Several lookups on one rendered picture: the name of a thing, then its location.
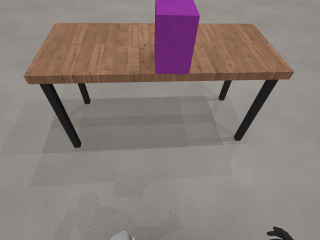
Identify right robot hand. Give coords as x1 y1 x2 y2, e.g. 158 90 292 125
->
267 226 294 240

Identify carton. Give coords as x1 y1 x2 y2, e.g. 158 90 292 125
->
154 0 200 74

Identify table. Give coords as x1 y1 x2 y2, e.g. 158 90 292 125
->
24 23 294 148

